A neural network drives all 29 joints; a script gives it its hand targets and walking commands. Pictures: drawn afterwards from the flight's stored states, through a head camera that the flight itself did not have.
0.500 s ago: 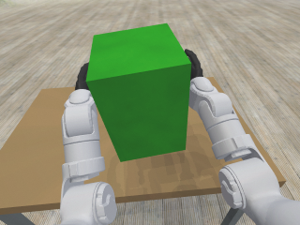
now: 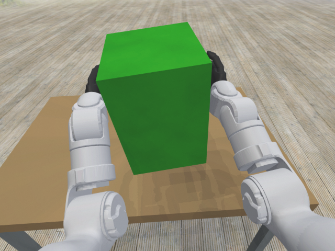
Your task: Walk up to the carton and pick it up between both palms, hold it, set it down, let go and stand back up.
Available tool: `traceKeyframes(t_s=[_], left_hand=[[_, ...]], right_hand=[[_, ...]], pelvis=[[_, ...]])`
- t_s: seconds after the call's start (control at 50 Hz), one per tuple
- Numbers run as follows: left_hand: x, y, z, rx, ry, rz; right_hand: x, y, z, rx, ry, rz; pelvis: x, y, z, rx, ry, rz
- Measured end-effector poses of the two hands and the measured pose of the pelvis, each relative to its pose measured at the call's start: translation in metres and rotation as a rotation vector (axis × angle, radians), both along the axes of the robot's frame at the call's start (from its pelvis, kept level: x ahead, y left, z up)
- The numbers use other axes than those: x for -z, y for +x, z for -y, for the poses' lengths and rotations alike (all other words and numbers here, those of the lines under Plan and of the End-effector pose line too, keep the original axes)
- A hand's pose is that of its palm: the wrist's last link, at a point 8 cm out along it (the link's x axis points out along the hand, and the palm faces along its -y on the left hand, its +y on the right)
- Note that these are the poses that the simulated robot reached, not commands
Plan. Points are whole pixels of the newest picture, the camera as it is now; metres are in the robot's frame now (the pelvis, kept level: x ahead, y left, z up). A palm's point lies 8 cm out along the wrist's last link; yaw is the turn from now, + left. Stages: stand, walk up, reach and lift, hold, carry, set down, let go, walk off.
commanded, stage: hold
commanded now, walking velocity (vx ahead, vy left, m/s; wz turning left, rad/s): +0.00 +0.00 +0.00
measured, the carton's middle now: (159, 102) +0.38 +0.00 +0.22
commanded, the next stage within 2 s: none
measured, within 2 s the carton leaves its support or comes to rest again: neither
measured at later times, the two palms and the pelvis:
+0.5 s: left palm (92, 105) +0.37 +0.14 +0.23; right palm (214, 91) +0.37 -0.12 +0.24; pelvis +0.01 +0.01 +0.00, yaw +0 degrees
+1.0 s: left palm (102, 99) +0.39 +0.12 +0.24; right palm (221, 89) +0.38 -0.14 +0.24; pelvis +0.01 +0.00 +0.00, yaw +0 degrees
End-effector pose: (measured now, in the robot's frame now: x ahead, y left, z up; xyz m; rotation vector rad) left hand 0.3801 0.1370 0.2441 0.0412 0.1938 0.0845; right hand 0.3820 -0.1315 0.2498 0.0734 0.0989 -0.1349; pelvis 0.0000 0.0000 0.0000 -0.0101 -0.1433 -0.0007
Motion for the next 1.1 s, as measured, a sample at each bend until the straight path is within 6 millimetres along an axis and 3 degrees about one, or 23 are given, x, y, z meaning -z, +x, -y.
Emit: traceKeyframes(t_s=[0.2,0.36,0.58,0.82,0.96,1.1], left_hand=[[0.003,0.006,0.006,0.007,0.018,0.011],[0.013,0.0,0.0,0.005,0.003,0.002],[0.006,-0.012,-0.009,-0.003,-0.013,0.028],[-0.004,-0.003,0.004,-0.008,0.037,0.009],[0.005,0.004,0.012,-0.001,0.024,-0.015],[0.008,0.004,0.008,0.006,-0.007,0.01]], right_hand=[[0.007,0.004,0.006,0.005,0.018,0.01],[0.016,-0.001,0.0,0.004,0.012,0.0],[0.002,-0.012,-0.009,0.001,0.021,0.028],[0.001,-0.002,0.004,-0.009,0.018,0.013],[0.01,0.003,0.012,-0.002,0.005,-0.011],[0.011,0.0,0.008,0.007,0.007,0.012]], pelvis=[[0.0,0.011,-0.002,-0.001,-0.008,0.006],[0.0,0.012,-0.006,0.004,-0.011,0.018],[0.001,0.002,-0.009,0.004,-0.009,0.02],[0.0,0.002,-0.003,0.004,-0.001,0.012],[0.0,0.005,0.003,0.004,-0.001,0.007],[0.0,0.007,0.004,0.003,-0.005,-0.005]])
